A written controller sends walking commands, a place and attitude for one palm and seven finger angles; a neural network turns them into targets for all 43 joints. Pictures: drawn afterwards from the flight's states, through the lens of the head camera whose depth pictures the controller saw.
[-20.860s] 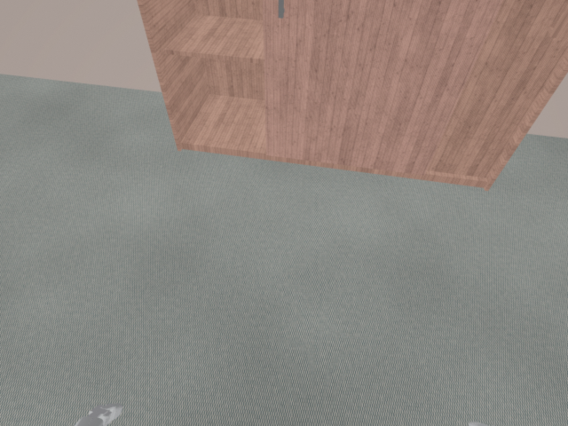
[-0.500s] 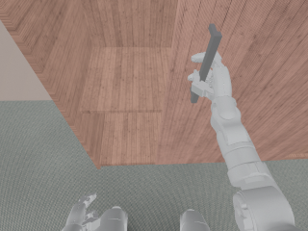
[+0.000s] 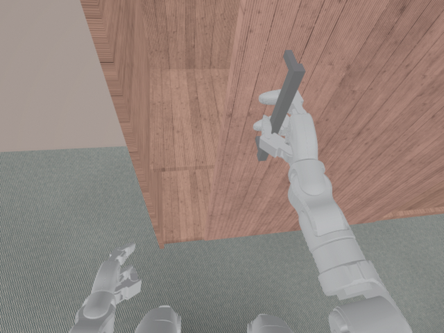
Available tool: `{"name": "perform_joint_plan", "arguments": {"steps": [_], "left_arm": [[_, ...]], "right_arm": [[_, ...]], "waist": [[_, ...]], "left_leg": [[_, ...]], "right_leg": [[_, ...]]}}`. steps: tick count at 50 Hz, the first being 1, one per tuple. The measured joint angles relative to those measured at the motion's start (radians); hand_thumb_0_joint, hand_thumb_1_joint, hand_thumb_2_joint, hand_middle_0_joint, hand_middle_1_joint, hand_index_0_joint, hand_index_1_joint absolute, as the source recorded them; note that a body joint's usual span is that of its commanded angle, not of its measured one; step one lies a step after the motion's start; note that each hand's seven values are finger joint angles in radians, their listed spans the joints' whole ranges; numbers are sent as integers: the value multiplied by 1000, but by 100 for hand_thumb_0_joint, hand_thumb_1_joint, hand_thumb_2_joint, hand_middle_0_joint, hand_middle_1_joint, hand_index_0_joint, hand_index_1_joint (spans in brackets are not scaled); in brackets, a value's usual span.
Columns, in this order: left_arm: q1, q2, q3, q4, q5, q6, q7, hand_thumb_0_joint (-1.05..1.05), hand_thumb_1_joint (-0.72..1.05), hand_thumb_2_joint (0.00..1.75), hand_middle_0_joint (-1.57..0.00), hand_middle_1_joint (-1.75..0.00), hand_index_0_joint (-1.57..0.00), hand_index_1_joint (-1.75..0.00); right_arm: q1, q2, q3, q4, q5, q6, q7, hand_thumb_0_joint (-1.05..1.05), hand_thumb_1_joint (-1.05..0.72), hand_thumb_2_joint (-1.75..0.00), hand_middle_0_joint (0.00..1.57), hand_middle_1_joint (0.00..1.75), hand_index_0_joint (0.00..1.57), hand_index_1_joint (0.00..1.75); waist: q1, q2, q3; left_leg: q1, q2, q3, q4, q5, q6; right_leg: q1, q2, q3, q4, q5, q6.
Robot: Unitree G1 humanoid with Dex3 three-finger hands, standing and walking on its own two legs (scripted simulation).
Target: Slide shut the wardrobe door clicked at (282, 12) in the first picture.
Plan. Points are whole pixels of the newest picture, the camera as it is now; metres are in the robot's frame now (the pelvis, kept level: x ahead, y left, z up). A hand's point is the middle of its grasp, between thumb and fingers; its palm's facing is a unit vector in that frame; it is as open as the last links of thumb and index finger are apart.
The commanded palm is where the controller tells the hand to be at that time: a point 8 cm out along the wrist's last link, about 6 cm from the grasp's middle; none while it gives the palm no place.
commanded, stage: step sideways, sliding the door along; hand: right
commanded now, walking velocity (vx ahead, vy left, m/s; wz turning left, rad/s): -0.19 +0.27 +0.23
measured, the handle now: (273, 114) +0.46 -0.07 +0.12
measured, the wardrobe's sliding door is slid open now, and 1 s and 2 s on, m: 0.17 0.00 0.02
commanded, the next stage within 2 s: stop walking and hold the door there in 0.56 s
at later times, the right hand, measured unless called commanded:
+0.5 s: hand (157, 142) +0.38 +0.13 +0.11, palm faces -0.04 +0.99 -0.12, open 5.9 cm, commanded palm +0.35 +0.14 +0.12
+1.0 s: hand (156, 137) +0.39 +0.13 +0.11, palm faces +0.32 +0.91 -0.27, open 5.7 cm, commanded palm +0.35 +0.08 +0.11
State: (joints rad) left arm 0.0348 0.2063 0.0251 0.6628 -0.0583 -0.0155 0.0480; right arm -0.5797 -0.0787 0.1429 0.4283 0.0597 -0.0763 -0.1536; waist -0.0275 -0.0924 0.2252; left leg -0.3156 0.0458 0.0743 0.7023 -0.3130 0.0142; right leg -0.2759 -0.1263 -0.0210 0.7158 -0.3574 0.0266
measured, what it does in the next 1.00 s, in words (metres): steps to the left: right foot, then left foot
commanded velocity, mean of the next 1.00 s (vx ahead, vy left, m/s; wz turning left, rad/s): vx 0.00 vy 0.05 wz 0.12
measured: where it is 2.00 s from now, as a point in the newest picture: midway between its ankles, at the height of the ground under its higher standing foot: outside the picture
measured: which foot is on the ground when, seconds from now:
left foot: down 0.00-0.04, up 0.06-0.18, down 0.20-0.46, up 0.48-0.66, down 0.68-1.00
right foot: up 0.00-0.00, down 0.02-0.22, up 0.24-0.42, down 0.44-0.70, up 0.72-1.00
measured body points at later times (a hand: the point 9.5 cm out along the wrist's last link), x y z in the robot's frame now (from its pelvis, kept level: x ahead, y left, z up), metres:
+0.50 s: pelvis -0.04 +0.18 +0.00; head +0.02 +0.20 +0.45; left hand +0.11 +0.42 -0.12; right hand +0.37 +0.07 +0.12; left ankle +0.00 +0.21 -0.70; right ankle -0.02 +0.01 -0.72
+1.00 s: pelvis -0.03 +0.35 +0.03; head +0.02 +0.39 +0.47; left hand +0.07 +0.65 -0.09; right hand +0.37 +0.08 +0.13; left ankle -0.09 +0.41 -0.72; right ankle +0.01 +0.27 -0.69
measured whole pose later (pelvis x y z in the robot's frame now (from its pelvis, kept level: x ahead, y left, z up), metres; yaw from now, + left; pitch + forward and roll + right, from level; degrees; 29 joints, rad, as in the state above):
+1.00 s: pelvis -0.03 +0.35 +0.03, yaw +8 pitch +0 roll -4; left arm 0.16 0.34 0.05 0.69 -0.05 -0.03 0.06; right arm -0.44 -0.36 -0.37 0.69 0.03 -0.16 -0.12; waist 0.00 0.00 0.11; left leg -0.15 -0.02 -0.05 0.46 -0.30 0.06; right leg -0.33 0.08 -0.16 0.60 -0.35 -0.01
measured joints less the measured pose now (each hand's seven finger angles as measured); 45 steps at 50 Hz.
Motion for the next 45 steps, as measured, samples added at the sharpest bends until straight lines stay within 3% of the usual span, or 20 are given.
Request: {"name": "perform_joint_plan", "arguments": {"steps": [2, 4, 6, 10, 11, 13, 16, 18, 21, 23, 26, 29, 33, 34, 35, 36, 38, 40, 42, 45], "left_arm": [[-4, -7, 12, -10, 9, -10, -2, 1, 90, 90, -20, -30, -20, -30], [0, -15, 22, -30, 18, -3, -23, 1, 90, 90, -20, -30, -20, -30], [8, -13, 22, -44, 25, 6, -40, 1, 90, 90, -20, -30, -20, -30], [29, -15, 13, -64, 13, 32, -48, 1, 90, 90, -20, -30, -20, -30], [21, -16, 10, -58, 6, 40, -43, 1, 90, 90, -20, -30, -20, -30], [4, -19, 9, -30, -2, 48, -23, 1, 90, 90, -20, -30, -20, -30], [5, -21, 14, 2, 14, 32, -3, 1, 90, 90, -20, -30, -20, -30], [19, -23, 17, 9, 25, 18, 7, 1, 90, 90, -20, -30, -20, -30], [47, -19, 15, -1, 25, 17, 15, 1, 90, 90, -20, -30, -20, -30], [67, -19, 19, -9, 18, 17, 16, 1, 90, 90, -20, -30, -20, -30], [103, -15, 23, -22, 17, 23, -8, 1, 90, 90, -20, -30, -20, -30], [130, -1, 12, -23, 16, 32, -28, 1, 90, 90, -20, -30, -20, -30], [147, -8, -11, -33, 2, 54, -41, 1, 90, 90, -20, -30, -20, -30], [150, -17, -20, -37, -4, 59, -43, 1, 90, 90, -20, -30, -20, -30], [132, -18, -30, -21, -6, 60, -46, 1, 90, 90, -20, -30, -20, -30], [111, -16, -33, -1, -5, 64, -46, 1, 90, 90, -20, -30, -20, -30], [86, -11, -28, 36, 0, 67, -37, 1, 90, 90, -20, -30, -21, -30], [86, 9, -22, 59, 9, 47, -21, 1, 90, 90, -20, -30, -21, -30], [94, 39, -20, 69, 17, 17, -4, 1, 90, 90, -20, -30, -21, -30], [115, 80, -7, 55, 21, -13, 9, 1, 90, 90, -20, -30, -20, -30]], "right_arm": [[-5, 8, 26, -10, 17, 10, 2, 1, -81, -84, 43, 139, 19, 140], [-21, 12, 47, 4, 12, 1, 16, 1, -81, -84, 42, 139, 19, 140], [-22, 20, 57, 9, 7, -8, 30, 1, -81, -83, 42, 139, 19, 140], [0, 9, 67, -11, -9, -27, 47, -1, -77, -82, 43, 138, 21, 140], [7, 7, 58, -18, -16, -32, 47, -2, -77, -83, 43, 138, 22, 140], [24, 12, 45, -23, -21, -40, 46, -2, -75, -83, 44, 139, 23, 140], [59, 32, 13, -29, -9, -34, 35, -1, -75, -81, 45, 139, 26, 140], [74, 26, -34, -26, -2, -33, 19, 0, -76, -82, 45, 139, 27, 140], [59, -19, -58, -8, 7, -30, 12, 0, -79, -84, 45, 140, 26, 140], [27, -47, -60, 15, 27, -27, 1, 1, -80, -85, 45, 140, 24, 140], [-38, -63, -67, 86, 34, -21, -13, 1, -82, -86, 40, 140, 20, 140], [-81, -72, -79, 131, 52, 2, -24, 1, -83, -86, 36, 140, 16, 140], [-103, -118, -120, 157, 68, 14, -28, 0, -82, -86, 37, 140, 12, 140], [-107, -137, -134, 159, 69, 17, -31, 0, -81, -86, 38, 140, 12, 140], [-97, -153, -185, 171, 51, -2, -10, -1, -79, -86, 39, 140, 12, 141], [-80, -171, -231, 183, 34, -25, 9, -1, -78, -86, 40, 140, 13, 141], [-45, -197, -308, 198, 29, -39, 30, -2, -78, -86, 41, 137, 17, 141], [-10, -205, -368, 211, 27, -39, 36, -1, -76, -86, 41, 132, 21, 141], [30, -212, -418, 223, 23, -48, 37, -1, -75, -86, 41, 128, 24, 141], [83, -232, -474, 242, 3, -65, 35, -3, -72, -87, 42, 125, 29, 141]], "waist": [[-2, 27, 1], [-15, 51, 8], [-18, 40, 2], [-42, 18, -24], [-32, 2, -19], [2, -2, -19], [20, 30, -40], [28, 57, -44], [38, 88, -46], [30, 108, -39], [4, 117, -26], [-33, 72, -26], [-87, 22, -33], [-93, 22, -35], [-81, -1, -31], [-51, -25, -24], [-1, -8, -30], [11, 24, -50], [10, 44, -73], [17, 62, -96]], "left_leg": [[-45, -7, -5, 64, 37, 0], [-106, -30, -42, 211, -63, -6], [-131, -46, -49, 278, -127, -5], [-33, -28, -52, 62, -15, -3], [-29, -47, -38, 68, -24, 7], [-38, -57, -21, 95, -58, 38], [-48, -55, -39, 49, -28, 67], [-40, -60, -44, -11, 14, 86], [-39, -82, -31, -75, 65, 109], [-53, -106, -23, -63, 78, 104], [-124, -127, -66, 188, -49, 10], [-136, -92, -88, 331, -107, -3], [-21, -8, -98, 132, -112, -5], [23, 1, -93, 55, -103, -24], [40, -27, -71, 34, -126, -43], [51, -52, -47, 33, -133, -36], [52, -46, -34, 28, -128, -1], [58, -31, -50, -15, -103, 20], [72, -30, -77, -83, -67, 30], [111, -40, -103, -179, -18, 41]], "right_leg": [[45, -7, -35, -117, 95, 26], [56, -22, -34, -144, 93, 69], [48, -57, -17, -148, 92, 84], [24, -131, -9, -82, 58, 115], [12, -153, 5, -45, 41, 91], [-29, -115, 47, 74, -69, 45], [-64, -8, 13, 215, -170, 31], [-45, 41, -43, 150, -169, 33], [22, 73, -124, -98, -4, 28], [64, 60, -154, -208, 140, 14], [43, 18, -136, -177, 122, 37], [18, -51, -104, -152, 112, 65], [-13, -150, -79, -108, 101, 113], [-26, -170, -67, -85, 92, 122], [-37, -203, -44, -61, 83, 116], [-59, -219, -14, -12, 90, 77], [-127, -136, 27, 211, -72, 24], [-169, -25, 13, 386, -150, 8], [-167, 56, -27, 369, -147, -2], [-120, 136, -84, 151, -99, -13]]}}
